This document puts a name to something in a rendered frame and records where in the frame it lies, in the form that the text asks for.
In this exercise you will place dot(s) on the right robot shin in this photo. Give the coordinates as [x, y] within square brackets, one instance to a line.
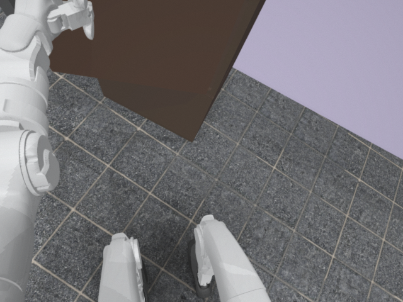
[205, 271]

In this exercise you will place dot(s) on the robot left forearm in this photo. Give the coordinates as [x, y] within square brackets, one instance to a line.
[24, 86]

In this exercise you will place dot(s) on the robot left hand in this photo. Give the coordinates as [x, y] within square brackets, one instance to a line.
[58, 15]

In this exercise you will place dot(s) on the cupboard door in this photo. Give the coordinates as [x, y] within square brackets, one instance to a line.
[172, 44]

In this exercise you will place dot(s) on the left robot upper arm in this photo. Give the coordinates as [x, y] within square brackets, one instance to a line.
[28, 168]

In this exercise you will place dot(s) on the robot right thigh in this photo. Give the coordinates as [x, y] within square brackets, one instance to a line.
[236, 278]

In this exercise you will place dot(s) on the handle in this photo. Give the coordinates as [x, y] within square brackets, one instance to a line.
[7, 6]

